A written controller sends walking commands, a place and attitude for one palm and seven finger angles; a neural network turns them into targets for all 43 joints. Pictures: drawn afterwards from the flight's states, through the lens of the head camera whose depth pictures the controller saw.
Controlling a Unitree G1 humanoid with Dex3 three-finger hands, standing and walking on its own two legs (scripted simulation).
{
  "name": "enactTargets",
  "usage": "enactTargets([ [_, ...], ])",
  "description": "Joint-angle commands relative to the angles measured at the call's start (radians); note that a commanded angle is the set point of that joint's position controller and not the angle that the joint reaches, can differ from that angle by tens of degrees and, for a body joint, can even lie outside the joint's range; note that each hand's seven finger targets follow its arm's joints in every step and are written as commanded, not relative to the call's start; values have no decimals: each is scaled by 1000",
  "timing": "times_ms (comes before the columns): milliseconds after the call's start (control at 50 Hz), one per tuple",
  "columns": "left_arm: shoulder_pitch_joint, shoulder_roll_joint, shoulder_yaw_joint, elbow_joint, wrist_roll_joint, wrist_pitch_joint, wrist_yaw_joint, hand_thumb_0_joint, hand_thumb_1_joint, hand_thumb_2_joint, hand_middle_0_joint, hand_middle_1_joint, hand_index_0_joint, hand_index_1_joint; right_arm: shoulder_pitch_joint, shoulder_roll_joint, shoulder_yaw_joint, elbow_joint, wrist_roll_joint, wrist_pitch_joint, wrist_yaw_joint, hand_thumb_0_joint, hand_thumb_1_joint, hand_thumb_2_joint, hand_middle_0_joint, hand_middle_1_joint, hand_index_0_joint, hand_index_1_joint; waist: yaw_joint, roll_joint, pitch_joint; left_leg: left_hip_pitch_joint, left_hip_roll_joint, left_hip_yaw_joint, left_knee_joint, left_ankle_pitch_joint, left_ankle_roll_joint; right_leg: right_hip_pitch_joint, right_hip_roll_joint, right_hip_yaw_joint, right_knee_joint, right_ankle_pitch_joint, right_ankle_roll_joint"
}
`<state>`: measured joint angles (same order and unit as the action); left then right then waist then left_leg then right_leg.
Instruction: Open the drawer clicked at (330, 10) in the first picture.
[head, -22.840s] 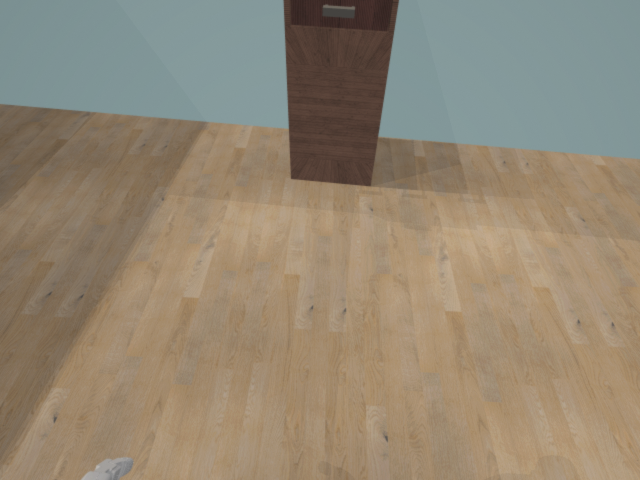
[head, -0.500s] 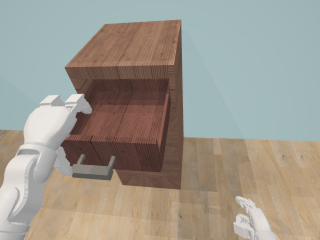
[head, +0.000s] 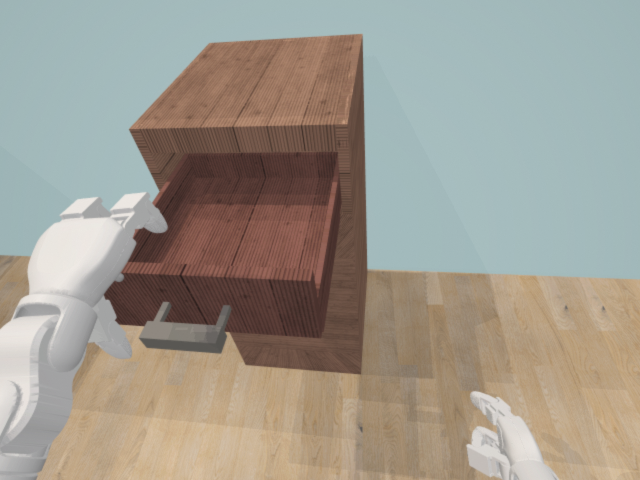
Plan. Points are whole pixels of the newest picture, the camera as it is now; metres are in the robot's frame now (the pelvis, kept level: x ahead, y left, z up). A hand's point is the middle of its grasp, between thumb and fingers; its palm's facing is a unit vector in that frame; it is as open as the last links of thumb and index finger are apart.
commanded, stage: draw the hand back to the body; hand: left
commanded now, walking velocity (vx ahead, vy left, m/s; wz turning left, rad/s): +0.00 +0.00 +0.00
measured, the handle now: (189, 323) +0.29 +0.25 +0.02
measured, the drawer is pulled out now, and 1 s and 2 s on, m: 0.29 0.29 0.29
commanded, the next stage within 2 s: step back with the hand held close in 1.28 s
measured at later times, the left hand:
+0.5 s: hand (123, 291) +0.22 +0.22 +0.20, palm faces +0.40 -0.84 -0.36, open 13.3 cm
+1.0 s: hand (89, 300) +0.20 +0.24 +0.21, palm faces +0.44 -0.81 -0.39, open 9.3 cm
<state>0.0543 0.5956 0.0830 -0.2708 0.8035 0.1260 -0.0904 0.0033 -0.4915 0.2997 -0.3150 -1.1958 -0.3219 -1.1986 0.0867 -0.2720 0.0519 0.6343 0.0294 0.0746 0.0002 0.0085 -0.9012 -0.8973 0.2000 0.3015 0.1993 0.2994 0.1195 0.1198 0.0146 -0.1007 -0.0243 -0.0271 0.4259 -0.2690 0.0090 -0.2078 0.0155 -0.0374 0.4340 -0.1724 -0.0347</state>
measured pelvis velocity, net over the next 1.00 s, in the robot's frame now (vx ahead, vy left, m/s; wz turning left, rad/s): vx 0.02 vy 0.01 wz -0.01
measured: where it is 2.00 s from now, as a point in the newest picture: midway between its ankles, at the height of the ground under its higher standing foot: outside the picture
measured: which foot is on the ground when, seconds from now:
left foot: down 0.00-1.00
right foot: down 0.00-1.00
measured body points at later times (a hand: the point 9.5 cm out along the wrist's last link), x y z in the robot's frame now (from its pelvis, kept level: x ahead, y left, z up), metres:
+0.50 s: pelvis +0.01 +0.00 +0.00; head +0.00 -0.01 +0.45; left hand +0.19 +0.27 +0.22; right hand +0.22 -0.19 -0.07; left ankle -0.02 +0.12 -0.74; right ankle +0.04 -0.10 -0.74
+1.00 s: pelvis +0.02 +0.01 +0.00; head +0.00 -0.01 +0.45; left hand +0.17 +0.28 +0.23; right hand +0.21 -0.20 -0.07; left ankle -0.02 +0.12 -0.74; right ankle +0.04 -0.10 -0.74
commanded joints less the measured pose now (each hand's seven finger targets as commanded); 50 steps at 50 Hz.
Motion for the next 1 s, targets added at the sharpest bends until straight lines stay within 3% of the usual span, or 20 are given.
enactTargets([
  [0, -176, 192, 85, -213, 9, 1, -2, 0, -500, 300, -300, -1200, -300, -1200, -204, -81, -34, -192, 0, -51, -15, 0, -900, -900, 200, 300, 200, 300, -14, -76, -168, -116, -7, 21, -79, 154, 16, 178, -23, 33, -57, 16, 18],
  [60, -139, 231, 137, -298, 8, -43, 6, 0, -500, 300, -300, -1200, -300, -1200, -194, -74, -26, -207, -13, -76, -17, 0, -900, -900, 200, 300, 200, 300, 3, -84, -249, -96, -6, 15, -55, 199, 18, 225, -30, 37, -37, 64, 18],
  [140, -57, 318, 276, -306, -6, -72, 55, 0, -500, 300, -300, -1200, -300, -1200, -191, -81, -29, -194, -15, -77, -24, 0, -900, -900, 200, 300, 200, 300, 21, -68, -188, -106, 1, 6, -47, 210, 7, 197, -21, 52, -51, 79, 14],
  [200, -36, 267, 253, -268, -17, -78, 79, 0, -500, 300, -300, -1200, -300, -1200, -176, -72, -34, -177, -16, -67, -17, 0, -900, -900, 200, 300, 200, 300, 13, -47, -108, -120, -2, 13, -61, 200, 2, 148, -24, 35, -63, 53, 10],
  [240, -26, 274, 272, -276, -30, -61, 82, 0, -500, 300, -300, -1200, -300, -1200, -197, -76, -35, -186, -6, -71, -12, 0, -900, -900, 200, 300, 200, 300, 16, -29, -123, -108, 1, 9, -51, 213, -1, 151, -17, 51, -61, 65, 6],
  [260, -39, 248, 233, -279, -28, -54, 78, 0, -500, 300, -300, -1200, -300, -1200, -185, -73, -32, -186, -14, -69, -10, 0, -900, -900, 200, 300, 200, 300, 11, -29, -145, -110, -2, 13, -55, 213, 0, 168, -30, 39, -52, 67, 8],
  [280, -112, -124, 222, -350, -704, -181, 113, 0, -465, 315, -298, -1178, -298, -1178, -111, 12, -39, -247, -7, -136, -36, 0, -900, -900, 200, 300, 200, 300, -102, -168, -56, -18, 32, 22, -38, 131, 26, 119, -4, -2, -99, 62, 7],
  [300, 25, -27, 286, -260, -739, -231, 139, 0, -430, 330, -295, -1155, -295, -1155, -97, -30, -35, -205, -20, -174, -52, 0, -900, -900, 200, 300, 200, 300, -84, -245, -46, -24, 49, 17, -42, 84, 30, 113, -3, 5, -98, 21, 16],
  [320, 110, -53, 273, -230, -748, -243, 144, 0, -395, 345, -292, -1133, -292, -1133, -109, -30, -34, -201, -21, -190, -54, 0, -900, -900, 200, 300, 200, 300, -71, -191, -26, -32, 42, 17, -52, 53, 26, 100, -2, 10, -104, -17, 16],
  [340, 153, -56, 318, -288, -821, -263, 150, 0, -360, 360, -290, -1110, -290, -1110, -104, -34, -35, -200, -21, -201, -65, 0, -900, -900, 200, 300, 200, 300, -61, -209, -40, -23, 42, 11, -61, 70, 23, 116, -5, 5, -117, -11, 16],
  [360, 104, -51, 319, -388, -837, -293, 158, 0, -325, 375, -287, -1087, -287, -1087, -97, -37, -35, -203, -24, -221, -68, 0, -900, -900, 200, 300, 200, 300, -59, -132, -108, -5, 39, 24, -64, 96, 21, 154, -22, 7, -109, 7, 18],
  [400, 81, -44, 334, -461, -848, -333, 187, 0, -255, 405, -282, -1043, -282, -1043, -78, -33, -35, -191, -38, -254, -73, 0, -900, -900, 200, 300, 200, 300, -54, -37, -151, 4, 36, 26, -76, 132, 8, 190, -24, 6, -94, 43, 14],
  [440, 87, -29, 349, -490, -849, -351, 208, 0, -185, 435, -277, -997, -277, -997, -63, -37, -32, -171, -47, -280, -74, 0, -900, -900, 200, 300, 200, 300, -49, 55, -130, -7, 32, 26, -84, 149, -4, 196, -23, 10, -99, 55, 6],
  [460, 100, -61, 328, -491, -849, -355, 210, 0, -150, 450, -275, -975, -275, -975, -60, -27, -30, -171, -52, -289, -73, 0, -900, -900, 200, 300, 200, 300, -51, 60, -99, -21, 34, 23, -92, 163, -5, 191, -25, 5, -98, 70, 3],
  [540, 133, -52, 361, -448, -854, -360, 208, 0, -10, 510, -265, -885, -265, -885, -48, -32, -41, -153, -54, -300, -69, 0, -900, -900, 200, 300, 200, 300, -50, -16, -35, -47, 40, 22, -91, 209, -7, 189, -18, 5, -109, 110, 1],
  [560, 139, -83, 338, -430, -856, -360, 200, 0, 25, 525, -262, -863, -262, -863, -50, -29, -39, -154, -53, -299, -68, 0, -900, -900, 200, 300, 200, 300, -52, -13, -12, -55, 42, 22, -96, 208, -7, 180, -19, 3, -107, 107, 2],
  [700, 238, -101, 347, -428, -871, -364, 178, 0, 270, 630, -245, -705, -245, -705, -40, -39, -57, -160, -48, -291, -56, 0, -900, -900, 200, 300, 200, 300, -44, -72, -82, -36, 47, 25, -84, 280, -2, 218, -20, 4, -85, 179, 8],
  [780, 284, -89, 364, -472, -871, -364, 180, 0, 410, 690, -235, -615, -235, -615, -38, -39, -62, -166, -46, -288, -56, 0, -900, -900, 200, 300, 200, 300, -41, -48, -120, -26, 47, 26, -76, 313, -9, 228, -20, 6, -77, 204, 8],
  [860, 303, -64, 400, -473, -870, -358, 190, 0, 550, 750, -225, -525, -225, -525, -38, -36, -63, -164, -48, -287, -67, 0, -900, -900, 200, 300, 200, 300, -42, -80, -103, -32, 45, 25, -75, 281, -7, 212, -17, 10, -89, 187, 9],
  [980, 282, -86, 378, -470, -866, -350, 190, 0, 760, 840, -210, -390, -210, -390, -38, -33, -58, -162, -44, -288, -70, 0, -900, -900, 200, 300, 200, 300, -49, -26, -47, -41, 43, 20, -84, 224, -9, 170, -18, 12, -104, 115, 8],
])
